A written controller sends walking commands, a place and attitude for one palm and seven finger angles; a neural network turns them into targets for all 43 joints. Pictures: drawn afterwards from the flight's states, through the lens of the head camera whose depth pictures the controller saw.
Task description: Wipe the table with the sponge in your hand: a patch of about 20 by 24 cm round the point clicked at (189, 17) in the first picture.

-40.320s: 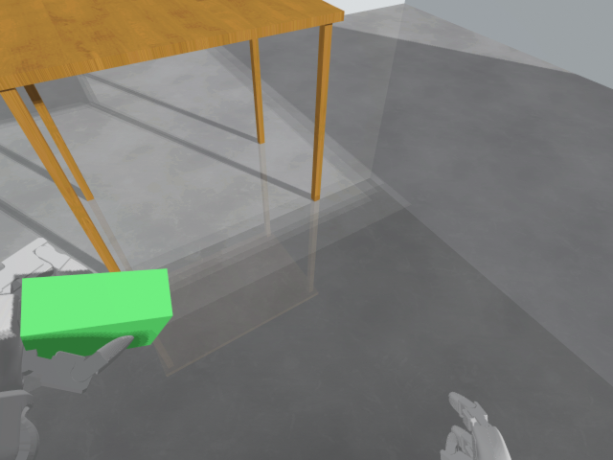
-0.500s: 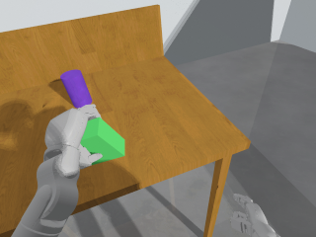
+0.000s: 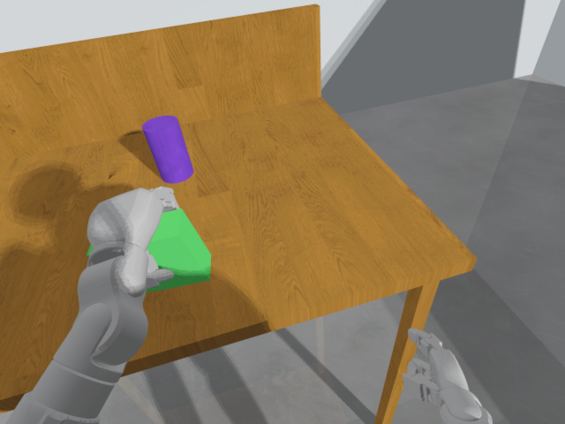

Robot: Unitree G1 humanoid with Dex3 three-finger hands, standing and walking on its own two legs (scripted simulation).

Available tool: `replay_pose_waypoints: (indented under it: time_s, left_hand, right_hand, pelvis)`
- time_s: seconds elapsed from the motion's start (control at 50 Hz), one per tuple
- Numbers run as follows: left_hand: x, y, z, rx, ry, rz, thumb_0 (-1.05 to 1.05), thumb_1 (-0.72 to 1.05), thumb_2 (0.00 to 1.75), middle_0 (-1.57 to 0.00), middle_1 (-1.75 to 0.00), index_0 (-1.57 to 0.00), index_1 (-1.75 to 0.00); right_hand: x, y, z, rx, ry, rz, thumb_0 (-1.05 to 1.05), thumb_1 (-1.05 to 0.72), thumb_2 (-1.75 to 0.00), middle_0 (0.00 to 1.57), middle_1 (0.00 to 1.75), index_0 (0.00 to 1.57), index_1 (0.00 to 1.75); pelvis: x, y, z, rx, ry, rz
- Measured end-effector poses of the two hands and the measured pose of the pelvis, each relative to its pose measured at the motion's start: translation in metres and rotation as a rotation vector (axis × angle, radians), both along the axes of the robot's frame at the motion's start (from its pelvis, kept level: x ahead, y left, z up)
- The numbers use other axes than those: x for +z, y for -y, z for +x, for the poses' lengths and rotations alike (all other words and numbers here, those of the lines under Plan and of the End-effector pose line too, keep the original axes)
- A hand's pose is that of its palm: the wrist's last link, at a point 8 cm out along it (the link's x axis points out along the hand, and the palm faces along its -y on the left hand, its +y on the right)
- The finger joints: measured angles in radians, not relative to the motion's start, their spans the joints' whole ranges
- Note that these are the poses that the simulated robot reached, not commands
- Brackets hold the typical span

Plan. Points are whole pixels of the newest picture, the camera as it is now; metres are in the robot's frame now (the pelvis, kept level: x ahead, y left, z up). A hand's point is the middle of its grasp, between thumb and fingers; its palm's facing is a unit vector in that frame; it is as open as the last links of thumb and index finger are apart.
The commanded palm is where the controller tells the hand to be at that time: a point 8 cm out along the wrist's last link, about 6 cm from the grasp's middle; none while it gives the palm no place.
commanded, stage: wipe forward along the middle lane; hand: left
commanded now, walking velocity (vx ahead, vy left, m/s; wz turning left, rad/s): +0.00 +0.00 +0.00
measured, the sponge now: (161, 261) +0.29 +0.23 +0.12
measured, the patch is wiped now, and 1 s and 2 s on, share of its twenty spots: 1.00 1.00 1.00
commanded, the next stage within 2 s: slide back across to the first lane in 1.46 s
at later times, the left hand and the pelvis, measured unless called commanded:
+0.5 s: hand (154, 220) +0.34 +0.25 +0.15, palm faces +0.05 -0.09 -0.99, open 9.1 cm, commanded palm +0.31 +0.26 +0.19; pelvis +0.00 +0.00 +0.00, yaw +1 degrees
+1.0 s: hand (156, 205) +0.37 +0.27 +0.15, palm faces -0.02 -0.04 -1.00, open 9.1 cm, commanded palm +0.36 +0.27 +0.17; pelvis +0.00 -0.01 +0.00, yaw +1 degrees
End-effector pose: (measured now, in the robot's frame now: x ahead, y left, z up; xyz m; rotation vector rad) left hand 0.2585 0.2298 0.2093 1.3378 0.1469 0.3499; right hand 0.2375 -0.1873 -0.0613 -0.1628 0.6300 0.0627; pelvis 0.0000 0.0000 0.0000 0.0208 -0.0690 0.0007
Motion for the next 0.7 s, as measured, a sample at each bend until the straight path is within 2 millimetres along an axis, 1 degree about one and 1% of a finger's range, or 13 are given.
replay_pose_waypoints:
  time_s: [0.12, 0.26, 0.38, 0.54, 0.7]
  left_hand:
    - [-0.001, -0.003, 0.012, 0.014, -0.029, 0.036, -0.03, -0.47, 1.1, -0.79, -1.43, -0.86, -1.4]
    - [-0.003, -0.007, 0.028, 0.036, -0.068, 0.077, -0.04, -0.47, 1.11, -0.79, -1.43, -0.86, -1.4]
    - [-0.003, -0.012, 0.043, 0.06, -0.101, 0.091, -0.03, -0.48, 1.11, -0.8, -1.42, -0.87, -1.39]
    - [-0.003, -0.019, 0.059, 0.058, -0.129, 0.1, -0.03, -0.49, 1.12, -0.8, -1.42, -0.87, -1.39]
    - [-0.005, -0.022, 0.071, 0.055, -0.151, 0.118, -0.02, -0.5, 1.13, -0.81, -1.42, -0.88, -1.38]
  right_hand:
    - [-0.003, -0.003, -0.002, 0.001, -0.017, -0.001, 0.01, -0.9, -0.9, 0.2, 0.3, 0.2, 0.3]
    - [-0.01, 0.0, -0.007, -0.007, -0.048, -0.014, 0.01, -0.9, -0.9, 0.2, 0.3, 0.2, 0.3]
    - [-0.015, 0.008, -0.013, -0.023, -0.073, -0.029, 0.01, -0.9, -0.9, 0.2, 0.3, 0.2, 0.3]
    - [-0.021, 0.024, -0.022, -0.056, -0.102, -0.058, 0.01, -0.9, -0.9, 0.2, 0.3, 0.2, 0.3]
    - [-0.029, 0.038, -0.035, -0.087, -0.14, -0.079, 0.01, -0.9, -0.9, 0.2, 0.3, 0.2, 0.3]
  pelvis:
    - [0.001, -0.004, 0.0, 0.002, -0.005, 0.0]
    - [0.002, -0.005, 0.001, 0.008, -0.015, 0.0]
    - [0.002, -0.004, 0.003, 0.013, -0.026, 0.0]
    - [0.001, 0.0, 0.004, 0.018, -0.042, -0.001]
    - [0.0, 0.004, 0.004, 0.024, -0.06, -0.001]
